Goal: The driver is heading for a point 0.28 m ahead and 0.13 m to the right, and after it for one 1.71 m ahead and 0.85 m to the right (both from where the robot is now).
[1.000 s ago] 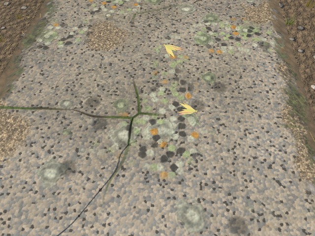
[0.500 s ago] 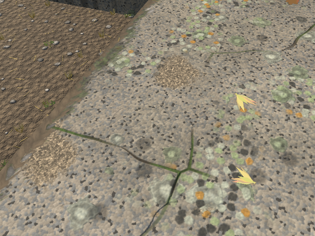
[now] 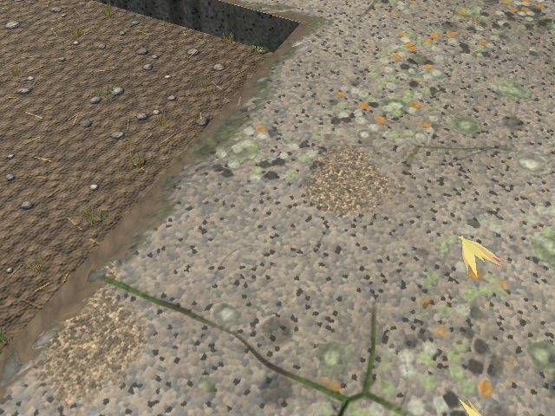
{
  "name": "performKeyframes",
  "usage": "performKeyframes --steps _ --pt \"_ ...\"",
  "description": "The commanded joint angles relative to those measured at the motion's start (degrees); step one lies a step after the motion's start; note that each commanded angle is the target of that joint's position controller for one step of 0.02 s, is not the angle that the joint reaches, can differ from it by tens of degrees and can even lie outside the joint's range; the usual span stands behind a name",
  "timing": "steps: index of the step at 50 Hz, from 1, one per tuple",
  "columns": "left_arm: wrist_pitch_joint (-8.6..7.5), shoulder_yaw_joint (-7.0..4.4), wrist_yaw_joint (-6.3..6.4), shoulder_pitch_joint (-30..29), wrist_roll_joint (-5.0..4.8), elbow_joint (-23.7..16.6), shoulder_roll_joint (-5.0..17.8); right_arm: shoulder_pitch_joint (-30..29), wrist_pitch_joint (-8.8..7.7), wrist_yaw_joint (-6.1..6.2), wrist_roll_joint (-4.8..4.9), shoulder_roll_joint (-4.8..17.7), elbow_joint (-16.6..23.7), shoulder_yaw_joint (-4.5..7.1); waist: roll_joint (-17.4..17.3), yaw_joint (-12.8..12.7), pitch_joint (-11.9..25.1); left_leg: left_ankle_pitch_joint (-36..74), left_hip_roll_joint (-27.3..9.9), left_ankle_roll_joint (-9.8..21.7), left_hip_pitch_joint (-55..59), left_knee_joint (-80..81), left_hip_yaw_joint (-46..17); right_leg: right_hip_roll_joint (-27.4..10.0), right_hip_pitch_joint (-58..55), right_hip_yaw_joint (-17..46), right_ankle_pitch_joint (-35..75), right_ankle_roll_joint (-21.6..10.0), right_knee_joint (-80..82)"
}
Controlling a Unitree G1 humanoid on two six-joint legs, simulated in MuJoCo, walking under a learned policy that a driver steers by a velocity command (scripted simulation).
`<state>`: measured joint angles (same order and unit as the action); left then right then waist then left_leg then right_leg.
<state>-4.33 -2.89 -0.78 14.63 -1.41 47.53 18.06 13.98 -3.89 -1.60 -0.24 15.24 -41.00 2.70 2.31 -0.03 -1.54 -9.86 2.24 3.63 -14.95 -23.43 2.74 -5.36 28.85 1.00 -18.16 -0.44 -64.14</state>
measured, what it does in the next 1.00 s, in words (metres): walks ahead, turning right: right foot, then left foot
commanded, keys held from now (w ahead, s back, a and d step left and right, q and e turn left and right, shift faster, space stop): w+e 1.00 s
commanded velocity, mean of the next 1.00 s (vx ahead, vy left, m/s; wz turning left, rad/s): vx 0.50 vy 0.00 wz -0.48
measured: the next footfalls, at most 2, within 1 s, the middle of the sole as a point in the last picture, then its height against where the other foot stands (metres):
right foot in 0.38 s outside the picture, level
left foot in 0.84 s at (301, 337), level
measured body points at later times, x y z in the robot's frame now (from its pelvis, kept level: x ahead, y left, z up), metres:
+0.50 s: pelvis +0.27 -0.08 -0.01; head +0.31 -0.09 +0.44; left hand +0.48 +0.15 -0.11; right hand +0.30 -0.37 -0.13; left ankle +0.20 +0.09 -0.64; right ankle +0.32 -0.16 -0.74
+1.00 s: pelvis +0.56 -0.11 -0.01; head +0.58 -0.12 +0.44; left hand +0.79 +0.07 -0.12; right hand +0.53 -0.42 -0.10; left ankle +0.65 -0.04 -0.74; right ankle +0.44 -0.20 -0.65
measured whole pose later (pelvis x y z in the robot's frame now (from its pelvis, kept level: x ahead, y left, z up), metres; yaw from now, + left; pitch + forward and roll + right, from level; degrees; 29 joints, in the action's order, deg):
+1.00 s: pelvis +0.56 -0.11 -0.01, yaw -33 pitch +1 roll +1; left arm -0.8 -4.0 0.4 17.9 -1.5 39.7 18.0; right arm 11.1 -5.7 -0.5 -0.6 15.0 -41.9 3.1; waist 2.8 0.0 -1.1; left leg -10.8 1.3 1.2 -16.5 -26.2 2.3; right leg -0.3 27.6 4.2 -21.3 -0.7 -67.7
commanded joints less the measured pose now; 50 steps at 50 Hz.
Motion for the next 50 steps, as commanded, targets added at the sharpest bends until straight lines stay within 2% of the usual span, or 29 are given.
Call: performKeyframes --steps 1,4,8,13,16,17,18,19,20,21,22,23,24,25,28,30,33,35,38,40,41,42,43,44,45,46,47,48,50 --pt "0.98 -0.94 0.25 2.2 -0.09 -2.5 3.0 -0.9 -2.26 0.32 -0.41 6.9 2.1 2.11 -6.9 -0.9 2.2 9.8 -15.9 10.0 6.5 15.1 -12.3 -3.0 8.1 3.9 6.0 1.1 1.1" --pt "1.31 -1.00 0.33 -1.8 0.14 -3.9 2.4 0.7 -2.64 1.05 -0.88 7.5 0.1 2.41 -5.4 0.1 0.0 12.7 -15.5 8.9 7.6 16.4 -6.5 -1.7 11.7 6.1 14.5 1.9 8.8" --pt "0.79 -0.35 -0.87 -8.1 0.42 -5.8 1.0 1.3 -2.50 1.75 -0.46 8.7 -1.5 2.56 -4.9 2.4 -2.0 13.4 -14.5 6.6 8.7 17.7 0.5 -0.3 9.3 2.4 24.9 1.1 21.5" --pt "0.69 0.14 -2.62 -15.0 0.41 -10.2 0.6 5.4 -0.71 2.23 0.56 10.2 -4.6 3.18 -4.1 4.8 -4.0 19.6 -17.6 5.3 19.5 13.6 3.6 0.7 12.9 -0.8 19.8 -1.6 28.7" --pt "0.97 -0.85 -3.42 -12.7 0.39 -11.6 2.5 4.1 0.81 3.02 0.88 12.2 -4.5 3.77 -6.9 2.0 -0.4 44.1 -18.1 3.3 23.1 4.0 6.1 4.8 6.3 -5.6 10.8 -4.5 29.2" --pt "1.21 -1.80 -3.35 -8.0 0.38 -11.0 4.1 3.7 1.38 3.40 0.86 12.8 -4.3 3.93 -7.8 -0.7 2.8 52.6 -17.5 2.5 22.8 -3.2 7.0 7.1 0.0 -7.2 8.4 -5.9 29.0" --pt "1.31 -3.43 -2.83 0.5 0.24 -9.1 6.8 2.8 1.79 3.75 1.00 12.7 -3.9 3.78 -6.8 -5.5 7.3 53.1 -15.5 0.8 18.5 -14.7 8.5 9.4 -12.3 -7.3 10.9 -7.9 32.2" --pt "1.86 -5.29 -1.66 9.6 0.13 -7.4 11.5 3.7 1.36 4.03 0.22 11.1 -2.9 2.96 -1.2 -9.2 13.0 36.6 -13.0 -1.5 4.9 -31.7 8.5 3.3 -30.2 3.9 12.1 -11.4 33.7" --pt "1.59 -5.98 -1.30 8.6 -0.34 -7.8 16.6 10.1 -0.45 2.62 -1.51 2.3 -0.3 0.15 13.1 -2.1 18.2 -20.2 -0.2 -5.3 -21.9 -51.8 3.2 -11.5 -50.2 36.6 4.0 -22.9 38.0" --pt "1.15 -4.64 -1.24 10.7 0.00 -8.8 11.7 4.0 -2.84 1.56 0.46 7.0 -0.1 0.79 6.5 -6.9 23.7 -23.5 -0.1 -4.3 -28.5 -57.5 -8.8 -13.5 -53.6 46.2 -1.4 -23.8 45.4" --pt "0.72 -3.93 -1.10 8.6 0.52 -8.6 9.2 -1.7 -4.10 1.00 2.52 9.5 1.9 1.45 3.9 -7.5 15.3 -18.1 -3.0 -2.9 -32.5 -56.0 -9.2 -11.8 -48.0 37.5 2.2 -20.7 46.7" --pt "0.52 -3.60 -0.97 5.0 0.39 -9.2 8.0 -3.1 -4.75 1.23 2.01 8.8 2.3 1.12 -1.2 -5.0 10.3 -13.4 -5.5 -2.4 -30.9 -51.0 -8.7 -9.4 -39.4 30.9 7.3 -18.7 46.8" --pt "0.58 -3.07 -0.84 1.3 0.45 -10.1 6.3 -3.6 -4.73 1.62 0.53 9.0 2.0 1.46 -2.9 -2.7 6.5 -11.1 -7.1 -2.9 -27.5 -45.9 -8.2 -7.2 -31.5 25.8 13.6 -17.5 47.7" --pt "0.55 -2.59 -0.57 -0.6 1.21 -11.1 5.2 -2.5 -4.13 1.68 -0.05 9.3 1.9 1.84 -1.5 -0.7 5.5 -9.4 -8.1 -3.4 -23.4 -43.7 -8.5 -5.8 -26.1 23.1 18.4 -17.4 49.0" --pt "0.41 -2.87 0.10 -1.4 0.94 -11.6 6.1 -1.3 -2.25 1.81 -0.70 7.4 2.0 1.60 -0.8 1.2 3.7 -7.2 -8.1 -6.2 -20.0 -36.4 -6.8 -3.9 -17.9 18.3 24.8 -17.7 51.3" --pt "0.52 -3.37 0.86 -0.1 0.70 -11.1 7.7 -5.2 -1.79 1.96 -0.88 5.9 3.3 0.97 -0.4 0.3 2.1 -0.7 -7.2 -7.8 -19.6 -28.2 -5.7 -1.8 -14.5 15.1 25.1 -16.4 51.7" --pt "1.17 -3.57 1.53 2.2 0.23 -10.3 8.2 -11.9 -2.13 1.50 -0.55 4.3 4.7 0.24 1.5 -2.6 1.6 11.9 -4.2 -8.2 -14.7 -14.3 -5.2 1.4 -12.0 12.5 19.2 -13.0 50.4" --pt "1.54 -3.69 1.64 4.5 0.06 -9.4 8.4 -14.9 -2.48 1.05 0.21 4.9 5.5 0.36 2.1 -4.0 1.7 15.2 -2.7 -8.1 -12.4 -9.9 -5.5 0.7 -12.8 14.7 15.6 -12.1 49.5" --pt "2.01 -3.62 1.84 6.0 -0.24 -8.8 7.7 -15.8 -3.12 0.48 0.68 7.2 6.1 1.24 3.1 -3.6 2.0 11.9 -2.4 -6.6 -11.6 -5.3 -7.9 -1.4 -18.4 20.2 11.8 -11.0 44.9" --pt "2.30 -3.74 1.94 5.0 0.04 -9.0 7.6 -13.1 -3.66 0.38 0.83 8.5 5.6 2.01 4.8 -1.6 2.2 7.0 -2.4 -4.7 -8.1 -4.0 -7.8 -2.3 -20.2 23.1 12.5 -10.0 41.2" --pt "2.41 -3.41 1.88 4.2 0.15 -9.4 6.5 -8.8 -3.92 0.61 0.69 9.3 4.4 2.64 4.9 0.8 3.7 6.9 -2.4 -3.3 -2.2 -1.7 -6.8 -0.7 -19.5 22.7 13.9 -8.8 37.7" --pt "2.24 -2.39 1.64 4.1 0.52 -10.0 3.7 -2.6 -4.23 1.01 -0.19 11.2 3.6 3.48 3.0 3.8 9.1 5.6 -6.9 -0.5 9.1 -2.2 -10.1 2.3 -16.3 19.9 13.4 -6.9 27.9" --pt "1.91 -1.22 1.56 8.8 0.28 -11.2 0.0 4.7 -4.08 1.47 -1.42 15.8 2.9 4.58 -8.1 4.1 17.8 -1.0 -19.4 6.1 29.3 -1.4 -27.3 9.2 -1.4 12.4 0.1 -2.9 9.3" --pt "1.55 -0.86 1.65 12.1 -0.66 -12.3 1.3 8.0 -3.20 0.90 -0.34 15.6 1.0 4.87 -21.8 3.2 20.7 -16.9 -26.9 11.3 35.4 4.7 -48.3 9.8 12.2 8.8 -16.8 -1.3 -4.0" --pt "1.72 -2.12 1.69 9.2 -0.98 -11.3 6.6 5.1 -2.91 0.91 0.38 10.7 2.1 3.56 -13.9 4.3 13.1 -24.8 -25.2 9.4 29.5 6.8 -44.6 6.3 16.7 10.0 -12.6 -0.7 -9.5" --pt "2.08 -2.56 1.67 4.4 -0.45 -12.0 7.9 2.6 -2.37 1.16 0.25 8.7 2.5 2.93 -9.6 4.6 7.3 -20.3 -22.9 7.1 22.8 7.0 -35.7 4.4 17.0 7.8 -8.1 -0.4 -10.5" --pt "2.25 -2.63 1.57 2.1 0.14 -12.5 7.3 0.2 -2.08 1.23 -0.12 7.5 2.3 2.41 -7.2 3.6 3.5 -13.0 -20.4 6.4 16.3 8.3 -28.9 2.7 15.5 6.9 -4.5 -0.2 -8.5" --pt "2.44 -2.84 1.35 1.3 0.32 -12.9 6.5 -1.3 -2.03 1.36 -0.38 6.2 2.0 1.97 -7.9 2.4 1.7 -7.8 -18.5 5.9 12.3 9.5 -24.1 1.1 13.8 6.8 -2.1 -0.1 -6.1" --pt "3.04 -2.55 0.86 2.1 -0.25 -13.0 4.2 -2.1 -2.36 1.45 -0.35 5.8 1.2 1.92 -9.6 1.2 0.8 -2.3 -16.5 5.8 8.0 12.2 -17.2 -0.4 10.7 5.4 0.0 0.1 -3.9"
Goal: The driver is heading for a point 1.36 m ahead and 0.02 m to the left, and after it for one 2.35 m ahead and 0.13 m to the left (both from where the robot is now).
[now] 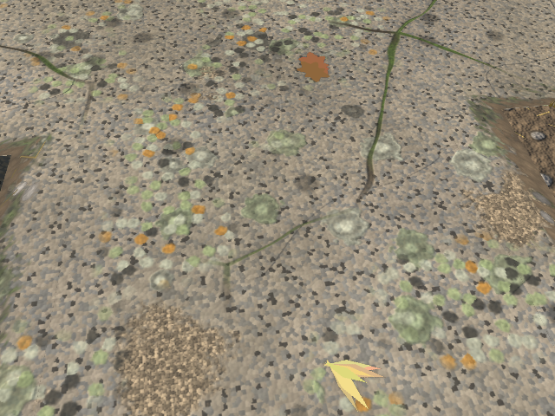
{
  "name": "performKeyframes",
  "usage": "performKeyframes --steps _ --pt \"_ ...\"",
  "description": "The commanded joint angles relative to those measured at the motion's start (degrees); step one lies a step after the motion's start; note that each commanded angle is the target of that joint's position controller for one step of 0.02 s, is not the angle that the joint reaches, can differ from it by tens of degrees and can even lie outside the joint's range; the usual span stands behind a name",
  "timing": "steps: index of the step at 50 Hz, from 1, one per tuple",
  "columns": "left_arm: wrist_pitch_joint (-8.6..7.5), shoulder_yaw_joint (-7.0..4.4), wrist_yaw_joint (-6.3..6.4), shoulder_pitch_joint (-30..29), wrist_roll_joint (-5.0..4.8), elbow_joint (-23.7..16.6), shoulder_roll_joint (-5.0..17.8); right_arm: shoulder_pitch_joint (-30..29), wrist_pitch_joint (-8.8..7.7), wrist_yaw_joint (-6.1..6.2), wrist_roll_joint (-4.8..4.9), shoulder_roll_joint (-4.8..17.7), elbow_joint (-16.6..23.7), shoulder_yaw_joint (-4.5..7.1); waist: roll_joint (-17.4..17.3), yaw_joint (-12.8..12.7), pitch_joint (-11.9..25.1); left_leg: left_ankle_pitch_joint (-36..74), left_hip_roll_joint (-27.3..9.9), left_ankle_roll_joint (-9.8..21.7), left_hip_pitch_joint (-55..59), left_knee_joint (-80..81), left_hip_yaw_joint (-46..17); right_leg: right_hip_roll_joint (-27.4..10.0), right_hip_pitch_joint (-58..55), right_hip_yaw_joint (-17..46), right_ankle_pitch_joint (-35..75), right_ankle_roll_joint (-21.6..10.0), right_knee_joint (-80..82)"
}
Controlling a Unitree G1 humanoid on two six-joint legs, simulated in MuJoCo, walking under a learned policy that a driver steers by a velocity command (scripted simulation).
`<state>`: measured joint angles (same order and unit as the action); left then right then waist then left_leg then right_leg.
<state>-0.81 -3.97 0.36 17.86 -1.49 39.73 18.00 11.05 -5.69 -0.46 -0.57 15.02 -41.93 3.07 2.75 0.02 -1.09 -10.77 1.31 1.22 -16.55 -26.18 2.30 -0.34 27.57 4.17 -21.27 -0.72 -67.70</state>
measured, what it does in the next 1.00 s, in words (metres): walks ahead: right foot, then left foot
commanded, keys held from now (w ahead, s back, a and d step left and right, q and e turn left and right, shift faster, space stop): w+e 0.18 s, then w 0.82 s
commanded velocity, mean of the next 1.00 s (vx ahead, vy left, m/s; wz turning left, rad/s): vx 0.50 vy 0.00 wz -0.24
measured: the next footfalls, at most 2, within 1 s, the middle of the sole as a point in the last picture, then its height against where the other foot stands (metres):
right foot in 0.36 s outside the picture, level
left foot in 0.88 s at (285, 341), level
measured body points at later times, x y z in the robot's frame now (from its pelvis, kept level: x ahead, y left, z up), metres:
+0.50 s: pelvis +0.26 -0.08 +0.00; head +0.30 -0.10 +0.45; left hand +0.47 +0.15 -0.09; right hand +0.28 -0.37 -0.13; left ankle +0.21 +0.10 -0.64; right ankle +0.29 -0.17 -0.74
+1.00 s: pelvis +0.56 -0.08 +0.00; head +0.59 -0.07 +0.44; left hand +0.68 +0.18 -0.13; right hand +0.63 -0.37 -0.11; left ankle +0.64 +0.00 -0.74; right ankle +0.41 -0.19 -0.65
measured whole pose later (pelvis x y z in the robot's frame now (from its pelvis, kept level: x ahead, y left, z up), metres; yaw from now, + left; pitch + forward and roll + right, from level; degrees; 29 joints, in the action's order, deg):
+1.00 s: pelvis +0.56 -0.08 +0.00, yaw -13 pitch +2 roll +0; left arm -3.8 -3.0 0.1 18.5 -1.3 46.7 17.1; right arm 9.6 -5.0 -2.2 0.1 15.9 -46.2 2.4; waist 1.4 -0.2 -1.7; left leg -9.3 1.2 3.1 -21.9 -29.6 2.5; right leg -0.9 20.5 2.5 -23.3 -1.8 -65.4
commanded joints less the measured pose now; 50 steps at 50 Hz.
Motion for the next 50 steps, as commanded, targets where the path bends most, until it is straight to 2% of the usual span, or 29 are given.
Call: performKeyframes --steps 1,4,9,13,15,16,17,18,19,20,21,22,23,24,26,28,31,34,38,41,42,43,44,45,46,47,48,49,50 --pt "-0.22 -1.25 -0.35 -1.7 -0.15 -5.6 3.3 1.0 -0.82 0.29 0.15 6.5 1.6 1.75 -9.7 1.1 0.0 1.0 -15.6 8.8 9.1 16.0 -14.4 -5.8 12.3 1.8 4.3 0.7 0.8" --pt "-0.06 -0.85 -0.46 -4.5 0.25 -7.0 2.3 1.8 -1.05 0.38 0.09 8.6 0.0 2.50 -7.3 1.3 -0.4 8.2 -16.6 10.1 10.7 17.5 -9.0 -6.5 14.9 1.7 9.7 1.7 7.0" --pt "-0.98 -0.04 -2.10 -11.9 0.24 -8.5 0.8 3.0 -0.10 0.69 0.55 10.6 -1.8 2.81 -6.1 3.9 -2.0 14.0 -15.0 8.0 13.2 17.4 1.1 -5.5 11.8 -2.4 22.2 1.0 22.8" --pt "-1.37 0.42 -3.12 -17.2 0.10 -10.8 0.1 7.3 0.95 0.24 1.87 12.3 -4.6 3.15 -5.7 5.0 -4.1 17.2 -17.2 7.8 17.7 16.5 2.4 -3.7 9.4 -4.5 18.4 -1.5 30.8" --pt "-1.44 -0.27 -3.27 -16.4 0.54 -11.2 1.7 7.4 1.56 0.23 2.53 13.7 -5.4 3.51 -6.9 3.0 -3.0 31.0 -18.2 7.2 20.6 12.1 3.5 -1.3 5.4 -6.3 12.9 -3.6 33.4" --pt "-1.35 -1.07 -3.16 -13.2 0.90 -10.6 3.3 7.1 1.85 0.39 2.77 14.6 -5.6 3.68 -7.9 0.4 -0.4 41.1 -17.9 6.5 21.3 6.8 4.7 0.7 -0.3 -7.7 11.2 -4.9 34.6" --pt "-1.23 -2.42 -2.87 -5.4 0.98 -8.4 5.4 6.4 2.20 0.59 2.84 14.4 -5.8 3.40 -7.3 -4.4 4.2 47.1 -16.2 5.0 19.0 -2.8 7.0 2.9 -12.0 -9.1 14.5 -6.6 38.2" --pt "-0.84 -4.04 -2.02 3.6 0.86 -5.8 8.8 7.0 2.01 0.89 2.06 12.4 -5.6 2.45 -5.8 -8.4 9.4 39.7 -14.0 2.9 9.2 -15.4 8.2 1.4 -28.1 -5.5 17.6 -8.2 37.4" --pt "-0.75 -5.15 -1.15 8.3 1.09 -4.9 15.5 11.0 1.10 0.33 -0.18 5.8 -2.7 0.05 8.2 -6.0 16.9 0.9 -6.1 -1.0 -15.4 -38.6 8.2 -14.7 -50.6 21.4 14.3 -16.5 37.8" --pt "-1.26 -4.10 -1.36 9.1 0.81 -5.8 13.1 11.2 -0.41 -0.24 0.77 6.9 -3.9 -0.20 8.2 -6.6 26.6 -23.7 -1.1 -1.4 -21.9 -49.6 -3.8 -22.4 -53.2 41.5 10.3 -22.0 47.0" --pt "-1.84 -2.83 -1.85 6.4 1.16 -5.2 9.7 5.2 -0.95 -0.73 3.25 11.2 -2.3 1.27 4.0 -7.4 18.5 -20.3 -4.3 -0.8 -27.1 -52.0 -6.5 -20.1 -47.5 32.3 10.2 -18.8 48.4" --pt "-2.19 -2.30 -1.90 3.1 0.95 -4.8 8.1 1.9 -1.30 -0.71 3.51 10.4 -1.1 0.89 3.2 -5.8 11.0 -15.7 -6.7 -0.1 -27.8 -48.9 -5.3 -17.2 -38.8 23.4 13.5 -16.5 48.9" --pt "-2.40 -1.69 -1.95 -0.5 0.95 -4.6 6.3 1.0 -1.27 -0.30 2.30 9.8 -1.5 0.91 0.6 -3.6 6.7 -11.6 -8.7 -0.2 -25.8 -44.5 -4.9 -14.6 -30.9 17.6 17.5 -14.7 50.2" --pt "-2.74 -1.08 -2.02 -2.9 1.39 -4.8 4.5 2.0 -0.71 -0.14 1.57 9.8 -2.1 1.20 1.4 -1.5 4.7 -8.6 -10.1 -0.5 -22.0 -41.4 -5.3 -12.7 -25.0 13.7 21.6 -13.9 52.1" --pt "-3.50 -1.03 -1.93 -4.6 1.64 -4.6 4.2 5.0 0.61 -0.26 1.33 7.8 -3.3 0.94 1.8 0.9 4.4 -5.3 -10.4 -1.6 -17.6 -39.1 -5.1 -11.8 -19.6 11.0 23.8 -14.6 55.9" --pt "-4.25 -1.25 -1.66 -4.3 1.52 -3.4 5.1 3.8 1.46 -0.03 0.92 6.7 -3.1 0.72 0.8 1.4 2.5 -1.7 -10.4 -2.9 -18.8 -35.0 -4.9 -11.5 -17.4 7.7 25.9 -15.0 58.2" --pt "-4.26 -1.37 -0.88 -2.4 1.46 -1.5 5.7 -2.0 1.38 -0.07 0.50 5.6 -1.4 0.25 0.1 -0.2 0.0 8.2 -10.0 -3.9 -21.3 -23.7 -4.8 -10.1 -18.0 3.6 25.5 -13.6 59.5" --pt "-3.99 -1.62 -0.42 -0.1 1.14 0.4 6.9 -7.9 0.73 -0.87 0.95 4.4 -0.2 -0.43 0.4 -2.5 -1.7 16.8 -7.8 -3.5 -18.6 -12.4 -3.3 -9.1 -18.1 0.9 21.8 -11.9 60.1" --pt "-3.44 -2.04 -0.27 3.4 0.43 3.5 7.9 -12.5 0.35 -1.96 1.39 5.4 1.7 -0.41 0.6 -3.8 -3.4 16.1 -6.4 -1.6 -19.2 -5.7 -4.1 -12.4 -24.3 2.0 20.2 -11.1 58.0" --pt "-2.60 -2.43 0.15 3.4 0.26 4.9 8.6 -11.2 0.05 -2.55 1.21 6.9 1.9 0.06 1.4 -2.2 -2.4 9.7 -5.4 0.8 -17.0 -3.3 -3.7 -14.4 -29.7 2.8 26.6 -9.5 53.8" --pt "-2.27 -2.51 0.27 2.6 0.32 5.0 8.9 -8.4 -0.06 -2.50 1.15 7.8 1.2 0.51 2.0 -0.5 -0.6 7.6 -3.9 1.8 -12.6 -2.7 -2.2 -13.8 -30.5 2.2 34.2 -8.7 50.2" --pt "-1.85 -2.25 0.37 2.0 0.53 5.0 8.5 -1.9 -0.07 -2.17 1.01 9.5 -0.7 1.58 1.5 3.0 3.5 7.4 -1.9 3.3 -3.5 -1.7 -0.1 -11.2 -29.6 0.2 42.8 -7.3 42.0" --pt "-1.60 -1.23 0.61 2.9 1.22 4.6 6.3 7.3 0.00 -1.67 0.71 12.6 -3.0 2.80 -0.9 6.5 11.0 9.4 -5.4 5.7 11.6 -4.0 -3.6 -8.0 -23.1 -2.4 38.4 -5.4 28.6" --pt "-2.49 0.51 0.21 10.1 1.36 3.1 0.7 13.1 0.30 -1.37 -0.21 18.6 -3.9 4.23 -14.4 4.6 19.8 0.4 -20.0 15.0 34.0 -1.6 -29.1 0.8 -0.2 -5.2 16.3 -0.6 5.4" --pt "-3.65 0.67 0.04 8.9 1.04 3.9 1.6 14.8 0.38 -1.76 1.04 14.6 -4.5 3.21 -18.6 6.1 23.0 -9.2 -22.9 17.7 38.2 8.3 -45.7 4.5 9.5 2.0 -11.9 -0.1 -3.7" --pt "-4.43 -0.57 -0.39 4.0 -0.48 2.8 6.3 11.2 0.30 -1.66 1.47 11.7 -4.0 2.15 -13.7 6.1 14.7 -14.5 -21.7 14.7 32.7 9.4 -39.1 0.8 15.5 3.7 -9.7 -1.0 -8.0" --pt "-4.82 -0.47 -0.40 -0.3 -0.82 1.6 6.6 7.2 0.43 -1.45 1.12 10.2 -3.1 1.73 -9.5 5.1 9.1 -12.5 -19.7 12.7 24.9 10.2 -31.8 -2.4 15.9 1.7 -4.5 -1.7 -6.2" --pt "-4.87 -0.52 -0.19 -2.8 -0.01 1.1 6.2 4.0 0.51 -1.41 0.62 8.9 -2.8 1.30 -6.9 3.7 4.6 -7.4 -17.7 12.0 17.1 11.7 -26.3 -4.6 14.6 0.4 -0.3 -1.6 -2.4" --pt "-4.41 -0.85 -0.04 -2.5 0.58 1.4 5.9 2.0 0.25 -1.43 -0.02 7.1 -2.4 0.70 -7.5 1.8 2.9 -2.4 -15.7 11.2 11.9 13.4 -22.5 -6.5 11.1 0.8 2.9 -1.6 0.9"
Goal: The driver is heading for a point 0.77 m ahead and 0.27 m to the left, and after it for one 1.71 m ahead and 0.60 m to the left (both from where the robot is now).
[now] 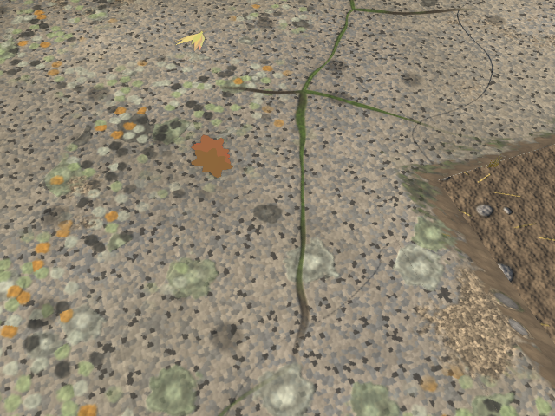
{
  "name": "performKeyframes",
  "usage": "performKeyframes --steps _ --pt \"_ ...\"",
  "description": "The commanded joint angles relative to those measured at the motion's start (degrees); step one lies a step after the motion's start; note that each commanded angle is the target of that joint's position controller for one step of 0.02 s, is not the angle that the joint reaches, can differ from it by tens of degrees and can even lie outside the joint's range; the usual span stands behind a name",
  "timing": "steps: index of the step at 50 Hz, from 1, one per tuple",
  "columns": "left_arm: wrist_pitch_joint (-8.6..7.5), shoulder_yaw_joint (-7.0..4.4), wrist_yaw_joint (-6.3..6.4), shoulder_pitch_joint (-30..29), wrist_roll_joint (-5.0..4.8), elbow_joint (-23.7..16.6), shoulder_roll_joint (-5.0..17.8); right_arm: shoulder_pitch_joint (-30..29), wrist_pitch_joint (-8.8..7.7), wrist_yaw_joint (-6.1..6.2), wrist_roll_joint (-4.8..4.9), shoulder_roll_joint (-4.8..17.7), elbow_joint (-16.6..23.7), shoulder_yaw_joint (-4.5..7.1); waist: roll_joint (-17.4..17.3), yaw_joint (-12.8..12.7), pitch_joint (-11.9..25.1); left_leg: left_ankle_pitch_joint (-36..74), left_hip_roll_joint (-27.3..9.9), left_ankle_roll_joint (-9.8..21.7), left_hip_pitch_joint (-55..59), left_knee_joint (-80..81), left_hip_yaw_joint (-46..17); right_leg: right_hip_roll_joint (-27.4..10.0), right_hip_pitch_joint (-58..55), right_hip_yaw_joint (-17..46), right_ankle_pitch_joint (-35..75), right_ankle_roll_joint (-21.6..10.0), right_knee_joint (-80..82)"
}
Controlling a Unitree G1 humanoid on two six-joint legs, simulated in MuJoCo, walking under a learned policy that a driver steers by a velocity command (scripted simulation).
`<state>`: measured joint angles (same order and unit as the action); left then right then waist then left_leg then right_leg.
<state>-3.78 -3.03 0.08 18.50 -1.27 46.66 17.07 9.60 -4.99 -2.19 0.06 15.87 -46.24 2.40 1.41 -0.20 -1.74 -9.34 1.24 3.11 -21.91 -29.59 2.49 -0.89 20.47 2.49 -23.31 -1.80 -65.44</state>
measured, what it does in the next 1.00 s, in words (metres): walks ahead, turning left: right foot, then left foot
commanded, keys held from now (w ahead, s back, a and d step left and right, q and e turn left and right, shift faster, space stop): w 0.20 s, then w+q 0.80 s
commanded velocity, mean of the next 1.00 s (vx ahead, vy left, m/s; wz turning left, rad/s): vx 0.50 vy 0.00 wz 0.34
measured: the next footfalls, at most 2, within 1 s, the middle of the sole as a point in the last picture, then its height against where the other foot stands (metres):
right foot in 0.40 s outside the picture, level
left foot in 0.92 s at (214, 356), level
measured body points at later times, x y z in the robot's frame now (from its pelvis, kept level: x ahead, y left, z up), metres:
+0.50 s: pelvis +0.28 -0.05 +0.00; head +0.31 -0.06 +0.45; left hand +0.44 +0.22 -0.09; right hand +0.32 -0.33 -0.14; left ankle +0.13 +0.08 -0.65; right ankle +0.36 -0.15 -0.73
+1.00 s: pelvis +0.52 +0.05 -0.01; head +0.56 +0.08 +0.43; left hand +0.48 +0.34 -0.14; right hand +0.79 -0.13 -0.10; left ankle +0.57 +0.15 -0.73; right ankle +0.42 -0.15 -0.64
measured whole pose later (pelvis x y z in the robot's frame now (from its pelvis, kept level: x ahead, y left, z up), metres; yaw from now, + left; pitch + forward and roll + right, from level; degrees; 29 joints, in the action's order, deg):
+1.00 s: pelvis +0.52 +0.05 -0.01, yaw +24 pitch +1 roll -1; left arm -4.4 -4.0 0.1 13.4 -1.3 49.9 17.0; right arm 7.8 -1.8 -2.3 1.3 17.0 -40.6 4.7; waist -0.2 -1.1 -4.3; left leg -11.7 2.2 6.0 -26.6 -36.9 2.3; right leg -3.9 12.8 -2.3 -28.1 1.2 -64.0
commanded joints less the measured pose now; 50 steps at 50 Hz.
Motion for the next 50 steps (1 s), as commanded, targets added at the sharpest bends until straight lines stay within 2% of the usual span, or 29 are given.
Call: performKeyframes --steps 1,4,7,10,14,17,18,19,20,21,22,23,24,25,26,27,28,30,34,38,41,43,44,45,46,47,48,49,50 --pt "-0.86 -1.72 0.22 -1.7 0.46 -5.0 5.8 2.6 -0.62 0.26 -0.88 5.9 1.9 1.22 -7.4 0.7 3.5 -0.9 -14.7 9.4 14.2 18.2 -20.5 -6.4 15.2 2.4 6.6 -0.2 0.1" --pt "0.29 -1.28 0.48 -1.9 0.88 -4.9 3.7 3.2 -1.31 0.60 -0.31 7.4 0.8 1.63 -6.3 -0.2 2.2 6.4 -14.0 10.9 11.3 21.5 -15.0 -7.1 15.2 1.3 10.4 1.6 5.4" --pt "0.08 -0.91 0.41 -7.4 1.16 -6.2 2.8 5.1 -0.98 1.41 -0.07 8.6 -0.4 1.98 -4.7 1.1 0.7 10.4 -13.0 10.1 13.0 22.8 -10.7 -7.2 18.0 0.8 19.6 2.9 15.7" --pt "-0.59 -0.31 -0.28 -13.1 0.91 -7.3 1.4 7.4 -0.53 1.90 0.47 9.3 -1.6 2.06 -4.7 3.2 -0.5 10.6 -11.2 8.5 13.7 23.0 -6.7 -5.5 15.4 -1.1 27.7 2.9 26.6" --pt "-1.46 -0.22 -1.40 -20.1 0.48 -9.5 1.7 12.3 0.75 2.19 1.21 9.9 -3.9 2.34 -4.4 5.3 -2.5 9.6 -13.2 8.5 18.0 20.1 -9.4 -3.3 14.6 -0.9 27.8 2.9 34.2" --pt "-2.28 -0.84 -2.01 -19.1 0.47 -9.5 3.8 12.0 1.66 2.76 1.45 10.9 -4.2 2.99 -5.7 3.2 -1.7 11.7 -15.4 7.2 21.5 15.7 -12.6 -2.4 11.0 0.2 23.1 1.5 37.8" --pt "-2.51 -1.24 -1.95 -16.7 0.49 -8.9 4.7 11.3 1.89 2.86 1.46 11.2 -4.1 3.19 -6.4 1.5 -0.5 15.0 -15.3 6.6 21.6 13.1 -13.1 -1.7 7.0 -0.4 21.1 0.8 38.5" --pt "-2.70 -2.19 -1.63 -10.9 0.63 -7.2 6.3 10.3 2.05 2.89 1.40 10.7 -3.9 3.01 -6.0 -1.8 2.9 21.3 -13.1 5.3 20.2 6.8 -11.7 -0.6 -1.9 -1.8 20.5 -0.5 40.4" --pt "-2.80 -3.47 -1.08 -1.9 1.30 -5.0 9.3 10.3 2.00 2.80 0.72 8.1 -3.2 2.06 -4.5 -5.7 10.3 19.1 -9.6 3.4 14.2 -5.3 -9.6 -3.9 -16.9 0.5 21.3 -2.9 37.9" --pt "-2.48 -4.81 -0.56 5.5 2.44 -4.2 14.7 14.7 1.34 2.61 0.01 2.4 -1.3 0.37 6.7 -5.9 20.3 0.4 -1.9 -0.5 -5.0 -26.5 -4.8 -18.1 -39.6 18.9 17.6 -9.2 37.3" --pt "-1.90 -4.34 -0.75 7.2 1.88 -3.4 12.8 16.9 0.45 2.46 1.18 2.0 -1.3 0.00 16.8 -5.5 25.2 -24.8 1.3 -1.7 -16.3 -38.8 -7.9 -24.1 -44.3 37.3 7.0 -13.9 45.5" --pt "-1.81 -2.98 -0.67 3.8 1.44 -3.9 8.3 13.2 0.17 2.40 2.56 8.2 -1.1 1.72 10.0 -6.0 16.7 -22.1 -2.3 -1.3 -21.1 -43.9 -10.5 -22.1 -37.6 31.9 1.0 -11.4 47.6" --pt "-1.76 -2.32 -0.46 0.2 1.28 -4.2 6.2 9.1 0.20 2.44 2.74 8.9 0.0 2.08 7.2 -5.1 10.5 -17.0 -4.9 -1.1 -21.9 -43.8 -9.0 -20.2 -30.2 23.9 2.2 -9.5 48.9" --pt "-1.86 -1.80 -0.55 -3.3 1.38 -3.9 4.7 7.4 0.50 2.58 2.23 8.1 0.3 2.20 4.6 -3.5 6.3 -12.9 -6.7 -1.3 -20.1 -41.4 -8.3 -17.9 -23.1 18.2 6.3 -8.6 51.1" --pt "-2.19 -1.36 -0.62 -5.8 1.62 -3.8 3.0 7.5 1.17 2.66 1.77 7.4 0.2 2.60 5.3 -1.9 3.8 -9.9 -8.3 -1.5 -17.7 -38.7 -8.7 -16.0 -18.2 13.3 10.1 -7.9 53.2" --pt "-2.46 -1.41 -0.64 -7.4 1.92 -3.5 2.9 8.6 1.95 2.55 1.83 6.2 0.1 2.57 6.1 -0.5 2.7 -8.1 -9.1 -1.8 -14.8 -37.7 -8.6 -15.1 -14.6 9.8 12.6 -7.6 55.0" --pt "-2.80 -1.57 -0.63 -8.1 1.93 -3.1 2.9 8.8 2.65 2.46 1.89 4.8 0.3 2.44 5.6 0.1 2.0 -7.1 -9.5 -2.2 -13.8 -37.0 -8.2 -14.9 -12.7 7.1 15.4 -8.0 56.3" --pt "-3.27 -2.06 -0.41 -8.4 2.06 -2.2 4.1 7.4 3.63 2.51 1.65 3.8 1.5 2.44 3.7 0.8 0.6 -4.0 -9.8 -2.8 -15.3 -34.6 -8.3 -15.0 -11.5 2.5 20.1 -8.7 58.0" --pt "-2.92 -2.73 0.36 -7.4 2.13 -0.5 6.1 2.6 3.55 1.57 1.24 2.9 3.7 2.17 2.0 -0.1 -0.8 6.9 -9.4 -3.3 -16.7 -22.2 -7.1 -13.7 -13.5 -5.8 24.8 -8.2 58.9" --pt "-1.93 -3.37 0.87 -4.5 1.34 0.9 8.0 -5.3 3.22 0.06 1.08 2.0 6.7 1.47 0.6 -3.1 -3.0 11.2 -8.3 -2.2 -15.7 -11.7 -2.9 -14.5 -17.3 -10.7 25.9 -7.4 58.7" --pt "-0.70 -3.95 0.83 -2.7 0.32 2.1 9.3 -8.4 3.44 -0.74 1.12 2.9 9.0 1.64 0.8 -3.4 -3.9 6.9 -7.3 -0.3 -16.6 -8.0 -1.1 -16.3 -23.6 -12.4 30.4 -6.2 55.7" --pt "0.14 -4.43 0.95 -3.5 -0.25 2.1 10.9 -7.1 3.69 -1.04 1.01 4.4 9.8 2.40 2.2 -1.5 -2.0 1.2 -4.5 1.8 -12.2 -7.2 1.7 -16.6 -26.1 -14.1 46.0 -5.0 49.5" --pt "0.60 -4.67 1.04 -4.1 -0.59 1.9 11.6 -3.8 3.91 -0.98 1.04 5.7 9.4 3.18 3.1 0.7 0.5 -1.7 -2.2 3.0 -7.2 -7.4 3.5 -16.3 -26.4 -14.9 55.4 -4.3 43.6" --pt "1.11 -4.64 1.06 -5.1 -0.91 1.7 11.8 3.5 4.05 -0.76 1.27 7.8 7.7 4.56 2.5 5.1 4.3 -0.9 0.6 4.8 2.5 -4.8 5.0 -14.7 -24.4 -16.5 60.1 -3.1 33.3" --pt "1.09 -3.99 1.19 -4.6 -0.36 1.4 10.3 13.5 4.42 0.14 1.47 11.7 4.9 6.73 0.0 9.6 9.5 1.4 1.7 7.1 18.8 -2.4 2.2 -12.3 -15.2 -17.2 52.7 -0.7 18.7" --pt "0.24 -1.66 0.77 -0.3 2.62 -1.3 2.8 15.5 4.58 1.24 1.99 18.9 4.2 8.20 -15.7 5.2 12.9 -0.8 -12.9 15.2 37.7 -0.1 -24.1 -4.2 9.3 -16.3 7.5 3.2 -2.8" --pt "-2.15 -0.70 0.11 -1.7 1.57 -2.8 2.5 15.2 3.32 0.64 1.47 17.9 6.9 7.16 -14.2 5.1 22.8 -13.3 -20.8 22.8 45.6 11.1 -50.9 3.3 20.9 -1.6 -12.8 3.7 -13.5" --pt "-3.68 -1.90 -0.47 -9.4 -1.07 -4.3 7.3 14.2 2.30 0.13 0.96 13.2 6.6 5.77 -7.3 7.7 16.9 -11.6 -19.8 18.8 42.5 14.4 -45.2 0.1 26.8 2.3 -7.9 2.2 -14.7" --pt "-4.54 -1.71 -0.46 -11.2 -1.34 -5.0 6.9 11.7 1.61 0.17 0.94 11.7 6.5 5.30 -5.9 6.0 10.9 -7.3 -17.7 16.6 35.2 14.0 -37.4 -2.3 27.2 1.9 -2.5 1.0 -10.7"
